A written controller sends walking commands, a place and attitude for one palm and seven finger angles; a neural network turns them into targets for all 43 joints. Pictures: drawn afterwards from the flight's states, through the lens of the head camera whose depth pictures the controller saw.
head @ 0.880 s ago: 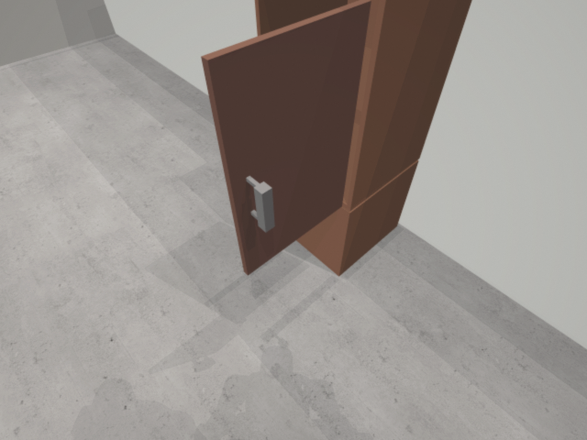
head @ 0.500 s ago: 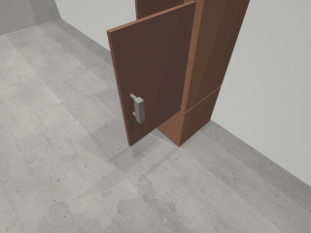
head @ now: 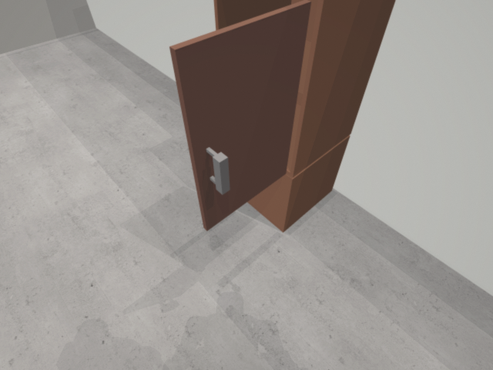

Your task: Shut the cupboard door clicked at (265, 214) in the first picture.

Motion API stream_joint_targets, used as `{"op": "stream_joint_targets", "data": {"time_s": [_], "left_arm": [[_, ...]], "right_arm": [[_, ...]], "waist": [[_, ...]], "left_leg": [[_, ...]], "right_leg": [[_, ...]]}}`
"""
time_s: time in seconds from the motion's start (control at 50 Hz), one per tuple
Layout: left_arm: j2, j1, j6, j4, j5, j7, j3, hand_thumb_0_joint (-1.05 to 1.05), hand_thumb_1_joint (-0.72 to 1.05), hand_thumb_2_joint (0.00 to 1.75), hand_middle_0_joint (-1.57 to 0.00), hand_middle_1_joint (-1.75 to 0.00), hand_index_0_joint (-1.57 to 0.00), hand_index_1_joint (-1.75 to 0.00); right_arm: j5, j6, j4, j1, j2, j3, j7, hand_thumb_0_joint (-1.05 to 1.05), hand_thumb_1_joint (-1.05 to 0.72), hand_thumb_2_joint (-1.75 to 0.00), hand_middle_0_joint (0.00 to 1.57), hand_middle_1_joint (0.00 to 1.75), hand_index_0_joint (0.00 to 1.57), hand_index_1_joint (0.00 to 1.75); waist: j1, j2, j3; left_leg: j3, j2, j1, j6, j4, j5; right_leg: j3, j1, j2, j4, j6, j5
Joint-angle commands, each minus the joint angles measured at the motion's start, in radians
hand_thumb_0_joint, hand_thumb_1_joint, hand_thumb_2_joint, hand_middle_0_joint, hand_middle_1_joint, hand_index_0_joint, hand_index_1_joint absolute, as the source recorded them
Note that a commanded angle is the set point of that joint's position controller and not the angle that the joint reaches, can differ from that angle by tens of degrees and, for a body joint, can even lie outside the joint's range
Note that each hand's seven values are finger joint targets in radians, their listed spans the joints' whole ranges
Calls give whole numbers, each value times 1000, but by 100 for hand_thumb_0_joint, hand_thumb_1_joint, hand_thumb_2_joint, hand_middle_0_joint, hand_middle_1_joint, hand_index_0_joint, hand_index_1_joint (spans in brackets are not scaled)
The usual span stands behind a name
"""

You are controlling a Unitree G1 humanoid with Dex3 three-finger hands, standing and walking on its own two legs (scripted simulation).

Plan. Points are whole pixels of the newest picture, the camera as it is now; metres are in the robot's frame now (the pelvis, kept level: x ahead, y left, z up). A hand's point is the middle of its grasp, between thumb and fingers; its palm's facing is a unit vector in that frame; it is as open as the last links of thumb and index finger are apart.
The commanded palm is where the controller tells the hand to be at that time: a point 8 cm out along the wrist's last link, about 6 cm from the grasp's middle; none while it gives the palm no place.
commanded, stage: walk to a spot facing it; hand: left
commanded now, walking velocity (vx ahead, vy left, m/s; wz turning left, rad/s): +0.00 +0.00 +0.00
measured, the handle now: (216, 170) +0.59 +0.11 -0.08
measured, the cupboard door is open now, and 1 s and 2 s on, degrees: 90 90 90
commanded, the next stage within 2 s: none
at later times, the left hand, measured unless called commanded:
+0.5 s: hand out of the picture +0.05 +0.20 -0.18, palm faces -0.11 -0.97 -0.24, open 7.4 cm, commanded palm none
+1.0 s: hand out of the picture +0.12 +0.16 -0.18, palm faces -0.36 -0.91 -0.23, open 7.4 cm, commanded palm none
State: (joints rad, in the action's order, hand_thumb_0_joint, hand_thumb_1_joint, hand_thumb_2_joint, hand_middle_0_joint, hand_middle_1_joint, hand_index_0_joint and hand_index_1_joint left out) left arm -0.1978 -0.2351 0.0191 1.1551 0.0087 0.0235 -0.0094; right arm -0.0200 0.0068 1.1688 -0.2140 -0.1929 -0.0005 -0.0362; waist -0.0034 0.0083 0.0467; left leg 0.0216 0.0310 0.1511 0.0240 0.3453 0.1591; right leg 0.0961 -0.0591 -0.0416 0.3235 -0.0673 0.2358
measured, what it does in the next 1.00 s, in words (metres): steps on the spot, turning right: left foot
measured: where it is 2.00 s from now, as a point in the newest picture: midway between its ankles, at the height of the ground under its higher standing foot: outside the picture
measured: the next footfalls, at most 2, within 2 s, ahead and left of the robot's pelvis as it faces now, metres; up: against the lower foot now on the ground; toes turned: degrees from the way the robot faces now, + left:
left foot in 0.90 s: +0.06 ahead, +0.12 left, +0.00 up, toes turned -23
right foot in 1.14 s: -0.06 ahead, -0.15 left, +0.00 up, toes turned -32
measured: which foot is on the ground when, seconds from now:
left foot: down 0.00-0.56, up 0.58-0.88, down 0.90-1.00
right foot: down 0.00-0.90, up 0.92-1.00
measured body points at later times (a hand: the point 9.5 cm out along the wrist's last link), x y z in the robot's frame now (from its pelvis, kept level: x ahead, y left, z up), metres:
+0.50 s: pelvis -0.02 +0.01 -0.01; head +0.01 -0.01 +0.43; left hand +0.06 +0.25 -0.16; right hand -0.03 -0.24 -0.18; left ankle +0.02 +0.14 -0.75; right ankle -0.06 -0.07 -0.72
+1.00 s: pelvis -0.04 +0.00 -0.01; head +0.01 -0.01 +0.43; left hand +0.14 +0.21 -0.16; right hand -0.04 -0.28 -0.14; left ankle +0.02 +0.14 -0.75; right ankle -0.08 -0.10 -0.70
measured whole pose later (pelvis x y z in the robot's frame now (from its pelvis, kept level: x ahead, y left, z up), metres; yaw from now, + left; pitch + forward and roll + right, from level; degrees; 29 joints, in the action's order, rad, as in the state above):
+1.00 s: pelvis -0.04 +0.00 -0.01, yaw -25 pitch +1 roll +0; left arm -0.25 -0.17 -0.07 0.92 0.03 -0.03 -0.09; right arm -0.03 0.01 0.89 -0.13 -0.21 0.03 -0.05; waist 0.03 -0.04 0.09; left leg 0.01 0.06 0.27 0.04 0.54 0.29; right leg -0.05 -0.48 -0.06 0.95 0.02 0.48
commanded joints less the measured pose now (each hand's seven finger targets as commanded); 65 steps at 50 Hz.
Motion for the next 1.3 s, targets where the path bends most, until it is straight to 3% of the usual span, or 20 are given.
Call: {"op": "stream_joint_targets", "data": {"time_s": [0.0,0.3,0.38,0.42,0.52,0.54,0.56,0.62,0.82,0.84,0.88,0.9,0.98,1.04,1.08,1.12,1.14,1.16,1.22,1.28], "left_arm": [[-144,-45,14,-33,-3,11,-23,0,90,90,-20,-30,-20,-30],[-141,-21,-48,-139,10,-6,-83,0,90,90,-20,-30,-20,-30],[-94,5,-63,-191,11,-25,-86,0,90,90,-20,-30,-20,-30],[-85,28,-71,-216,14,-33,-93,0,90,90,-20,-30,-20,-30],[-101,-108,-58,-199,16,-39,-103,0,90,90,-20,-30,-20,-30],[-207,-117,-45,-205,29,-25,-120,0,90,90,-20,-30,-20,-30],[-275,-119,-47,-215,18,-17,-128,0,90,90,-20,-30,-20,-30],[-217,-10,-40,-252,21,3,-124,0,90,90,-20,-30,-20,-30],[-221,36,-53,-289,15,-12,-118,0,90,90,-20,-30,-20,-30],[-198,58,-55,-299,9,-14,-111,0,90,90,-20,-30,-20,-30],[-130,64,-56,-348,1,-37,-92,0,90,90,-20,-30,-20,-30],[-158,79,-47,-379,13,-45,-100,0,90,90,-20,-30,-20,-30],[-120,81,-67,-347,11,-63,-94,0,90,90,-20,-30,-20,-30],[-114,74,-57,-347,7,-68,-85,0,90,90,-20,-30,-20,-30],[-151,-24,-49,-317,7,-65,-99,0,90,90,-20,-30,-20,-30],[-345,-105,-39,-302,15,-37,-131,0,90,90,-20,-30,-20,-30],[-349,-91,-47,-316,12,-33,-128,0,90,90,-20,-30,-20,-30],[-299,-20,-48,-326,20,-23,-127,0,90,90,-20,-30,-20,-30],[-240,38,-45,-340,20,-14,-110,0,90,90,-20,-30,-20,-30],[-258,34,-42,-330,22,-23,-110,0,90,90,-20,-30,-20,-30]], "right_arm": [[3,-16,-37,-30,-130,21,-4,0,-90,-90,20,30,20,30],[-1,15,-126,-58,-109,70,-24,0,-90,-90,20,30,20,30],[-10,-1,-151,-87,-181,89,-29,0,-90,-90,20,30,20,30],[-17,-10,-172,-74,-186,91,-28,0,-90,-90,20,30,20,30],[-8,0,-226,35,-197,98,-19,0,-90,-90,20,30,20,30],[3,11,-258,36,-132,93,-11,0,-90,-90,20,30,20,30],[5,18,-291,95,-121,86,-2,0,-90,-90,20,30,20,30],[6,15,-290,97,-116,86,-6,0,-90,-90,20,30,20,30],[20,4,-302,26,-102,77,-8,0,-90,-90,20,30,20,30],[19,-5,-289,-22,-129,80,-15,0,-90,-90,20,30,20,30],[-9,-15,-309,-43,-281,104,-25,0,-90,-90,20,30,20,30],[-8,-13,-337,-17,-290,101,-28,0,-90,-90,20,30,20,30],[-24,-16,-347,68,-214,81,-21,0,-90,-90,20,30,20,30],[-19,-7,-334,16,-249,96,-17,0,-90,-90,20,30,20,30],[-6,1,-346,42,-253,102,-9,0,-90,-90,20,30,20,30],[12,11,-410,103,-147,80,2,0,-90,-90,20,30,20,30],[10,15,-407,103,-159,76,4,0,-90,-90,20,30,20,30],[10,17,-391,116,-166,82,0,0,-90,-90,20,30,20,30],[7,12,-362,76,-138,73,10,0,-90,-90,20,30,20,30],[7,6,-359,68,-116,69,21,0,-90,-90,20,30,20,30]], "waist": [[1,-2,15],[-11,-4,4],[-15,234,-16],[-4,177,-30],[76,11,-29],[72,-287,-10],[104,-321,10],[35,-196,-41],[-10,-151,-95],[-37,-104,-108],[-39,294,-78],[-26,171,-60],[21,242,-48],[0,220,-88],[51,117,-93],[107,-343,-77],[102,-236,-57],[66,-285,-65],[27,-186,-134],[30,-146,-85]], "left_leg": [[-75,79,-32,-45,-23,-123],[25,112,27,-33,141,25],[-194,364,7,-177,-75,-7],[-190,415,24,-222,-89,-46],[60,252,193,-74,207,-28],[168,88,344,13,442,260],[91,22,410,25,655,472],[-43,50,441,22,776,351],[-13,-29,89,11,195,164],[-40,17,-57,-4,61,102],[-458,452,-125,-199,-111,6],[-459,497,25,-263,-80,-36],[-77,266,38,-153,44,-367],[-32,262,21,-113,146,-404],[24,212,147,-48,287,-198],[73,18,435,45,710,522],[-29,45,442,28,783,475],[-47,50,467,28,829,407],[-14,42,350,37,693,320],[17,8,247,28,484,310]], "right_leg": [[-132,-82,164,-88,21,-150],[-273,-235,154,80,-26,-186],[-110,-355,16,486,33,191],[-125,-376,58,657,39,332],[-83,-96,69,165,40,-4],[-430,-54,279,-28,-36,-145],[-594,-120,418,-67,-147,-266],[-518,-84,317,58,-174,-398],[-511,-182,179,107,-74,-317],[-476,-290,136,153,-28,-234],[-177,-548,-36,540,85,353],[-173,-495,31,698,103,353],[-89,-425,49,675,111,274],[-16,-266,18,424,92,199],[-19,-69,20,187,73,-36],[-598,-12,431,-8,-134,-462],[-598,-88,414,-11,-184,-222],[-603,-98,337,-2,-172,-147],[-465,-108,255,42,-130,-158],[-515,-204,238,-17,-136,157]]}}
